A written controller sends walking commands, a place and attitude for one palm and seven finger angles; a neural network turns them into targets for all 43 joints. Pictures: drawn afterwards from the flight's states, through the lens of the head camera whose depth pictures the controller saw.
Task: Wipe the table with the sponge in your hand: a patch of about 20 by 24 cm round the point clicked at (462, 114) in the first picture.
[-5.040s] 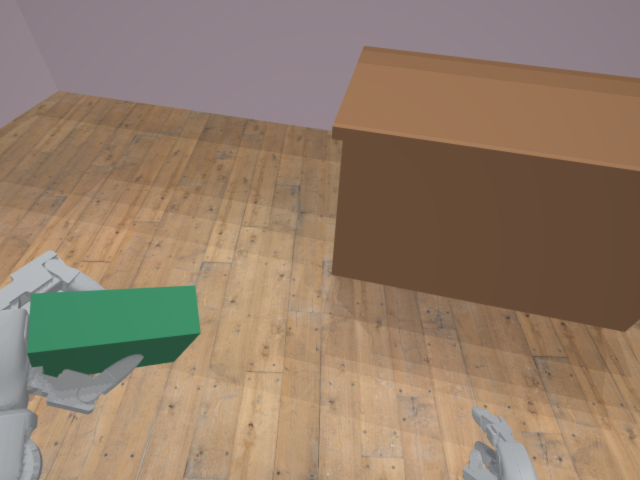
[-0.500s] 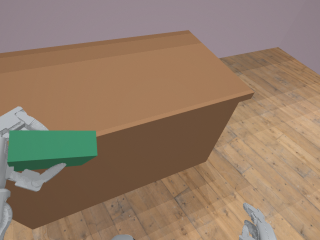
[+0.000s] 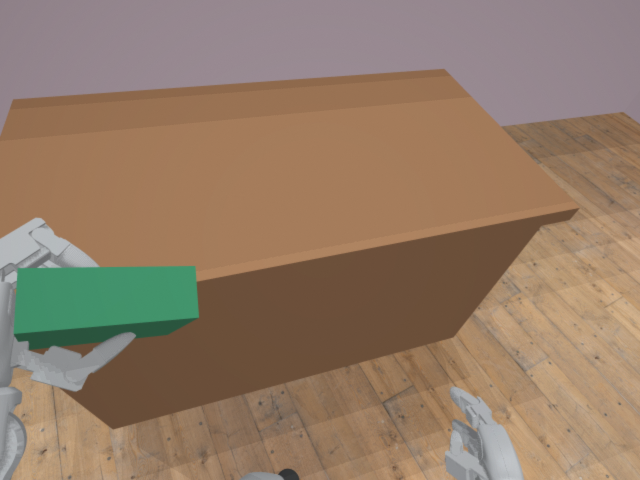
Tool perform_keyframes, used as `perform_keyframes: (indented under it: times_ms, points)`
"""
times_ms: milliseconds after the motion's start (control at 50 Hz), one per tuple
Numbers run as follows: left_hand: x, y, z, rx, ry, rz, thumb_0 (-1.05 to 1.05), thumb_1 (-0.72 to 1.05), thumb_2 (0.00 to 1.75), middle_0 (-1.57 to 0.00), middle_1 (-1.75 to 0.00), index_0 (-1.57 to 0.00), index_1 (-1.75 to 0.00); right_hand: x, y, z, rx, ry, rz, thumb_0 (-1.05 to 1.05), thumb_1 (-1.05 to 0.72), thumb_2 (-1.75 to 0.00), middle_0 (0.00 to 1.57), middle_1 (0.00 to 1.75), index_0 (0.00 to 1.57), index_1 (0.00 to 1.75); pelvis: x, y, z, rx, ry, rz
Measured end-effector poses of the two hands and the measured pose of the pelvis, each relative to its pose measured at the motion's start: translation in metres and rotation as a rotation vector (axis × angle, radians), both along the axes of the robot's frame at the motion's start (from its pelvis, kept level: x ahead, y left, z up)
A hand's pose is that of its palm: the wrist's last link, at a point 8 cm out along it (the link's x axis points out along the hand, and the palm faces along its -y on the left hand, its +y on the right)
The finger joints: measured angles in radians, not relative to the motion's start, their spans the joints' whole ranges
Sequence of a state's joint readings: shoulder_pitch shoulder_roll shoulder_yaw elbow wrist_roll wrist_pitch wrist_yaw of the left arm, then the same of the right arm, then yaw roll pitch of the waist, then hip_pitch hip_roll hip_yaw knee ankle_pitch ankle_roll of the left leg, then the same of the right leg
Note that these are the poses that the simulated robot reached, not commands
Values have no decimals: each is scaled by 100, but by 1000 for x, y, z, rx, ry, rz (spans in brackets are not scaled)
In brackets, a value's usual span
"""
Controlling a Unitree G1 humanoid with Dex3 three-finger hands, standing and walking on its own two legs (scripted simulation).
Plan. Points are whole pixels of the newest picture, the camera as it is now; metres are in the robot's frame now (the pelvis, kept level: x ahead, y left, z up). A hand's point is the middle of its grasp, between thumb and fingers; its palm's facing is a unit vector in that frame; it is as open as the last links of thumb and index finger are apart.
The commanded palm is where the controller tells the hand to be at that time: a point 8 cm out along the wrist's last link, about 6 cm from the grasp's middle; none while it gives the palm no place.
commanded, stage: come to a stop and stand still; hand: left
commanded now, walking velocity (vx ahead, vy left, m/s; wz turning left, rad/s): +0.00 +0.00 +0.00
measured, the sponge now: (134, 306) +0.23 +0.21 +0.14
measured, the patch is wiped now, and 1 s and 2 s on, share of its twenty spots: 0.00 0.00 0.00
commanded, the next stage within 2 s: look again from close up in 0.64 s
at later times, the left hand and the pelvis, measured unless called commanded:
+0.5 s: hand (34, 319) +0.20 +0.28 +0.15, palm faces +0.47 -0.81 -0.36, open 9.3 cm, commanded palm +0.15 +0.30 +0.17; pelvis +0.00 +0.02 +0.00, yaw +2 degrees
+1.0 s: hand (15, 326) +0.19 +0.29 +0.16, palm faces +0.43 -0.81 -0.39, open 9.3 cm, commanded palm +0.13 +0.32 +0.17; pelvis -0.02 +0.03 +0.00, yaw +2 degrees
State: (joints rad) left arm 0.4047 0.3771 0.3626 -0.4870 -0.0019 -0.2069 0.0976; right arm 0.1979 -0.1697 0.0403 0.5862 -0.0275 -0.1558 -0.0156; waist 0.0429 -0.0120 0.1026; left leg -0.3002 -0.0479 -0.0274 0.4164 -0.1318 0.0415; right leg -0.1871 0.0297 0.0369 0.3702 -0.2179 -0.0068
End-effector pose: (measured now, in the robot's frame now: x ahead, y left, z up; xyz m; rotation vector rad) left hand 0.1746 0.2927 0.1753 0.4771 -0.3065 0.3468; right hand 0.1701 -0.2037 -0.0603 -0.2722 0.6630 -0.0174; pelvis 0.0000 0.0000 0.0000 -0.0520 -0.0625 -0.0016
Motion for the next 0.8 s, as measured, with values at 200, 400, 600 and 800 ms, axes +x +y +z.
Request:
perform_keyframes:
  times_ms: [200, 400, 600, 800]
  points:
    - [2, 19, -16, -80, 20, 65, 0, -43, 104, -82, -139, -82, -139, 14, 4, 9, -29, -34, -17, 1, -90, -90, 20, 30, 20, 30, 2, 12, 1, 7, -3, 15]
    - [-14, 18, -1, -11, 1, 47, 0, -43, 104, -82, -139, -82, -139, 9, 10, 1, -11, -9, -1, 1, -90, -90, 20, 30, 20, 30, 1, 12, -2, -1, 0, 43]
    - [-15, 24, -10, -58, 30, 109, 0, -43, 104, -82, -140, -82, -139, -2, 11, -5, 6, 17, -16, 1, -90, -90, 20, 30, 20, 30, -4, 13, 0, 20, 2, 64]
    - [-21, 29, -13, -44, 6, 49, 0, -43, 104, -82, -139, -82, -139, -10, 8, -13, -18, 22, -63, 1, -90, -90, 20, 30, 20, 30, -8, 26, -10, -4, -11, 29]
